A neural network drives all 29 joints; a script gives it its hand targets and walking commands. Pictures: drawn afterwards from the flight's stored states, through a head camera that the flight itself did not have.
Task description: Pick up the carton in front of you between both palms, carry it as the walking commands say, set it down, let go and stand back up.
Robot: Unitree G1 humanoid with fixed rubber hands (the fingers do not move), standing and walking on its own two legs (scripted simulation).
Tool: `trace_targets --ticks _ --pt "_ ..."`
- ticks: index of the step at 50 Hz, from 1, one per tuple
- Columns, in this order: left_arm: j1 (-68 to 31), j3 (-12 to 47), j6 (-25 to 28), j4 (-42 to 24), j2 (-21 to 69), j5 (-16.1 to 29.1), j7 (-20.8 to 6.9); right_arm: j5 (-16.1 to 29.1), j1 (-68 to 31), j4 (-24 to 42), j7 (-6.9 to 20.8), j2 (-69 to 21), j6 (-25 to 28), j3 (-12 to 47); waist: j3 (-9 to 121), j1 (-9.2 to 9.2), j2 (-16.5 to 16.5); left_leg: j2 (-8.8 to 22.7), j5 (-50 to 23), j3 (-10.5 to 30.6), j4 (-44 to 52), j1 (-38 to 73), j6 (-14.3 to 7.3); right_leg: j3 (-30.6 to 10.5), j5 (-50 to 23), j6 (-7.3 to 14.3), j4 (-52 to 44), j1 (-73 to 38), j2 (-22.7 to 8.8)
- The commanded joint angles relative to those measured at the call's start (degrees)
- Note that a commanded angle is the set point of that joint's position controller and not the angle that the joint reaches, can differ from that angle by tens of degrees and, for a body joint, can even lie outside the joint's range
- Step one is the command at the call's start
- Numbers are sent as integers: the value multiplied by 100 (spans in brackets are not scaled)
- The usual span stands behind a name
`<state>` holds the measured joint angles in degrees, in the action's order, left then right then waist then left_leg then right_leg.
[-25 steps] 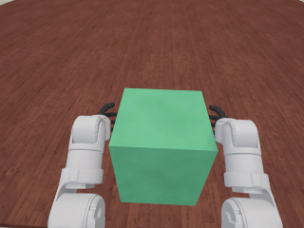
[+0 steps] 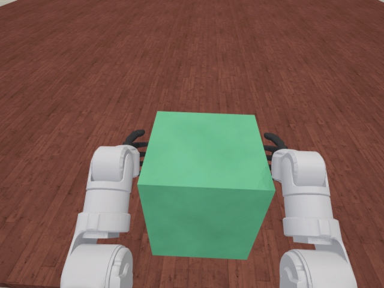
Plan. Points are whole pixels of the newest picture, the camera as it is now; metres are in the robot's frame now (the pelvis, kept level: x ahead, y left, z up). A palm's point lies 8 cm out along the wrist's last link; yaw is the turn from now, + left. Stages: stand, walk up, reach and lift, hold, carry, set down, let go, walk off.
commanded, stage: carry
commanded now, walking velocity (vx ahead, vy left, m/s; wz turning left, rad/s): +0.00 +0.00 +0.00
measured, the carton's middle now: (202, 186) +0.34 +0.00 +0.06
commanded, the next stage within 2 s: none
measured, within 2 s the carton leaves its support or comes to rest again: neither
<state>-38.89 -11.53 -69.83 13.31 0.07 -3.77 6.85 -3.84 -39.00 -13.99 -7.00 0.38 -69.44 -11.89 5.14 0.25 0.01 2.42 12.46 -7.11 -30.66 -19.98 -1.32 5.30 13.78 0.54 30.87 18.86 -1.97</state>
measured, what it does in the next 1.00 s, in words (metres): climbs: right foot 0.07 m higher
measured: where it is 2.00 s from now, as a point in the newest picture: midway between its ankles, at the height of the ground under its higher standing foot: (213, 173)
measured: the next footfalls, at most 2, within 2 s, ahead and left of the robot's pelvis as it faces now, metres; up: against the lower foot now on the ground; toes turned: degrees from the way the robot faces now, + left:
right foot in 0.82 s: +0.53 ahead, -0.13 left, +0.07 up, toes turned -4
left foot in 1.42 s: +0.87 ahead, +0.00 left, +0.07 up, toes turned +6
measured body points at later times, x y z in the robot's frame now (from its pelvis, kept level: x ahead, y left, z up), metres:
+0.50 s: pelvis +0.11 +0.00 -0.01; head +0.09 +0.01 +0.44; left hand +0.48 +0.16 +0.16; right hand +0.49 -0.15 +0.17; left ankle +0.09 +0.09 -0.73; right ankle +0.03 -0.11 -0.72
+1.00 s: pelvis +0.40 -0.08 +0.04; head +0.48 -0.07 +0.48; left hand +0.77 +0.12 +0.15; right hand +0.82 -0.19 +0.15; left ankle +0.29 +0.04 -0.54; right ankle +0.49 -0.13 -0.66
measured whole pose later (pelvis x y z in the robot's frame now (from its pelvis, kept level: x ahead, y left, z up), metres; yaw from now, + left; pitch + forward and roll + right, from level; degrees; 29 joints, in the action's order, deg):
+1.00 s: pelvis +0.40 -0.08 +0.04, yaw +2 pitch +4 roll +0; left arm -46.0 -15.2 -73.7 0.3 1.5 -3.1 8.7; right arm -4.3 -48.0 -0.7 -8.2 -0.8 -75.2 -18.2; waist -7.6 5.5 -0.7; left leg -0.9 20.7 2.6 -85.4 -33.0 -3.4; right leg 9.8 14.4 7.4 43.3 33.2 2.1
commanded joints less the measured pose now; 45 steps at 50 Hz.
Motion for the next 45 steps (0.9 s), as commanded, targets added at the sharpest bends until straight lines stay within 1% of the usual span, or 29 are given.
trace_targets --ticks 1,6,11,13,14,16,17,18,19,21,22,23,24,25,26,27,28,30,33,36,37,38,39,40,41,42,43,44,45 --pt "-4047 3149 142 -554 6385 2372 -1371 2424 -4083 603 1386 -6453 111 3163 1982 -3 -7 688 -801 661 397 832 -71 -590 -769 136 -412 -596 -654" --pt "-4538 3304 96 -1021 6306 2518 -1292 2589 -4594 1027 1310 -6353 58 3298 1628 -46 -66 612 2150 827 953 608 -160 -489 1940 151 -740 -226 -434" --pt "-4709 3242 -190 -1182 5817 2595 -1125 2658 -4681 1188 1146 -5845 -215 3217 1728 -88 -469 901 2243 1268 1118 963 -462 -100 1347 173 -4 -48 -196" --pt "-4642 3076 -339 -986 5631 2541 -1107 2582 -4665 1047 1111 -5656 -365 3062 1661 -41 -420 863 2157 1126 894 753 -484 -111 1221 257 -94 -251 -169" --pt "-4652 2968 -408 -869 5568 2509 -1113 2546 -4708 955 1107 -5601 -433 2988 1571 5 -202 724 1920 888 507 463 -410 -382 1243 351 -350 -466 -322" --pt "-4616 2755 -513 -576 5431 2428 -1120 2516 -4831 710 1117 -5607 -562 2835 1354 170 824 136 1277 28 -893 -666 -141 -1559 1097 694 -953 -1272 -993" --pt "-4645 2667 -544 -466 5369 2398 -1116 2517 -4914 592 1126 -5625 -618 2776 1262 254 1204 -4 1293 -111 -1331 -1405 -72 -2101 534 974 -895 -1807 -1367" --pt "-4717 2591 -573 -409 5368 2396 -1111 2501 -4978 463 1134 -5618 -658 2713 1147 306 1292 -87 1546 -106 -1335 -1979 -71 -2323 -38 1199 -814 -2196 -1545" --pt "-4820 2538 -591 -405 5406 2408 -1104 2488 -5031 343 1141 -5629 -686 2645 1133 370 1198 -127 1731 -35 -1279 -2172 -87 -2369 -548 1278 -736 -2369 -1605" --pt "-5060 2503 -600 -473 5569 2450 -1097 2464 -4975 108 1166 -5734 -707 2481 1364 268 1003 -187 1441 -22 -565 -1492 -154 -1881 -665 1095 -522 -2145 -1504" --pt "-5182 2504 -597 -490 5678 2476 -1110 2443 -4867 -3 1179 -5812 -699 2393 1566 57 831 -295 863 -151 91 -201 -218 -1253 -390 832 -291 -1358 -1256" --pt "-5147 2511 -583 -410 5818 2481 -1134 2428 -4853 -88 1193 -5885 -682 2291 1762 -272 404 -220 516 30 479 1525 -291 -478 -508 460 403 -207 -883" --pt "-5431 2540 -593 -478 5990 2512 -1179 2321 -4808 -166 1179 -5845 -619 2191 1762 -549 -1118 926 561 2253 1135 2447 -688 294 -113 3 2060 1101 -172" --pt "-5668 2608 -586 -437 6127 2593 -1217 2229 -4807 -117 1170 -5809 -574 2148 1567 -542 -2067 1751 -1095 3661 1096 3468 -1389 200 1764 -76 2962 2825 354" --pt "-5763 2642 -542 -460 6182 2582 -1215 2317 -4998 122 1174 -5899 -554 2207 1493 -539 -1409 1928 -1949 3614 800 3700 -1673 -187 2194 54 3705 3401 143" --pt "-5679 2599 -517 -472 6226 2550 -1188 2453 -5295 399 1173 -6043 -528 2354 1592 -606 -956 1864 -2324 3356 674 3889 -1651 -283 2053 126 4196 3712 53" --pt "-5592 2576 -506 -518 6246 2519 -1151 2592 -5561 751 1168 -6153 -501 2520 1725 -619 -575 1755 -1981 3084 634 4042 -1503 -345 1943 185 4482 3979 -30" --pt "-5382 2539 -532 -740 6148 2419 -1048 2817 -5966 1373 1150 -6225 -491 2745 1841 -631 -556 1584 -1398 2625 680 4039 -1280 -326 1829 273 4863 4272 -125" --pt "-5173 2515 -609 -1024 5815 2178 -881 2982 -5924 1754 1146 -6156 -564 2911 1821 -731 -760 1557 -1263 2459 774 4180 -1288 -269 1702 313 5748 5060 -246" --pt "-4860 2461 -646 -956 5470 1781 -810 3047 -5774 1708 1237 -6152 -617 3096 1396 -671 -546 1286 -1567 1933 1038 3707 -1082 -147 1746 315 5081 5220 -358" --pt "-4810 2478 -651 -911 5401 1705 -806 3088 -5759 1635 1275 -6180 -616 3146 1254 -506 -466 1048 -1745 1389 1309 2887 -930 16 1476 325 3841 4196 -375" --pt "-4735 2503 -651 -869 5371 1640 -814 3099 -5715 1572 1312 -6180 -618 3178 1097 -413 -642 879 -2134 996 1754 1980 -838 331 791 387 2666 2860 -250" --pt "-4674 2543 -640 -816 5390 1625 -829 3121 -5664 1496 1346 -6229 -620 3210 1292 -183 -947 861 -4301 539 1476 1364 -719 875 421 492 2407 1441 208" --pt "-4554 2576 -619 -739 5417 1619 -857 3107 -5625 1418 1373 -6237 -623 3211 1742 189 -1216 871 -6000 238 703 1329 -555 1165 313 522 2233 323 598" --pt "-4421 2620 -571 -674 5481 1644 -903 3040 -5574 1371 1391 -6269 -607 3226 2398 850 -1089 734 -6426 -84 -771 1192 -318 1302 -323 505 1495 -1218 913" --pt "-4564 2732 -516 -838 5643 1783 -975 2929 -5626 1384 1394 -6280 -564 3236 2978 1279 -430 431 -4679 -13 -2573 552 -114 699 -431 484 749 -2699 706" --pt "-4794 2822 -432 -932 5737 1944 -1056 2730 -5554 1425 1401 -6363 -515 3217 3213 821 1488 -639 678 341 -4468 -1120 104 -2965 -80 987 -451 -3253 -1035" --pt "-4886 2973 -422 -1016 6007 2193 -1123 2591 -5458 1390 1339 -6113 -539 3049 3935 491 1823 -921 1109 1556 -5871 -1299 -27 -4732 -1427 1556 -670 -3485 -1682" --pt "-5171 3144 -414 -1361 6228 2450 -1188 2429 -5289 1421 1265 -6003 -526 2998 3749 487 1125 -699 915 1637 -6295 -1515 -150 -4225 -1946 1608 -308 -3406 -1568"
